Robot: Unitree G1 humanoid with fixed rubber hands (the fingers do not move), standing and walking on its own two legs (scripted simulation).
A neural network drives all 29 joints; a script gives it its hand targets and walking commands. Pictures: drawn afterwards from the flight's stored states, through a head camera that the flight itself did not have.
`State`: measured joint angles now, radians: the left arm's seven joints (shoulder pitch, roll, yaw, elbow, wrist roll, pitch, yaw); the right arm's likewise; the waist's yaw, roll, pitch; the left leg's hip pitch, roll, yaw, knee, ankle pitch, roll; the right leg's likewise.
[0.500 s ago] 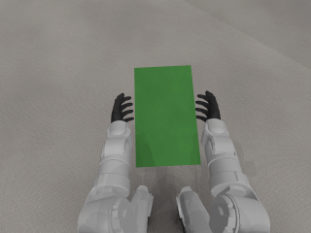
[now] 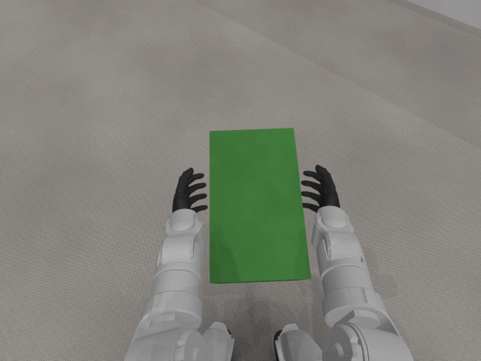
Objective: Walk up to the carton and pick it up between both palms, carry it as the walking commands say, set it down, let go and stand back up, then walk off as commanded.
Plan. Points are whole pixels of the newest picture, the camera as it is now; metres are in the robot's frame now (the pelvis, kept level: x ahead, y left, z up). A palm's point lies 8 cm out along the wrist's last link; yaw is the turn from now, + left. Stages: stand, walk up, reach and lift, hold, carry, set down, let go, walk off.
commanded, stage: reach and lift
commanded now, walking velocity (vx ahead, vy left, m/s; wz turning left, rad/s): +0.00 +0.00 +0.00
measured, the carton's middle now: (254, 209) +0.39 +0.01 -0.11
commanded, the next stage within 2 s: hold in 1.88 s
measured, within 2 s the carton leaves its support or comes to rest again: neither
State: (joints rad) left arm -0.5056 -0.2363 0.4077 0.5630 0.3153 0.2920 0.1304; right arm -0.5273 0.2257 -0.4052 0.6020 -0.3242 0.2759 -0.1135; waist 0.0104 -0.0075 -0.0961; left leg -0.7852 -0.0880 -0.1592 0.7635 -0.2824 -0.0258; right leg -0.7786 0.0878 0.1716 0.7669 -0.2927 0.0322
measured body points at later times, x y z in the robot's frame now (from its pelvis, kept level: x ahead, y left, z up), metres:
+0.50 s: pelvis +0.02 +0.00 +0.03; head +0.03 +0.00 +0.48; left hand +0.35 +0.14 +0.04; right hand +0.35 -0.13 +0.04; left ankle +0.04 +0.13 -0.70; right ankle +0.04 -0.13 -0.70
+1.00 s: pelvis +0.02 +0.00 +0.04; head -0.05 -0.01 +0.48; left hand +0.33 +0.13 +0.09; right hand +0.34 -0.13 +0.09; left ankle +0.04 +0.13 -0.70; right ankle +0.04 -0.13 -0.70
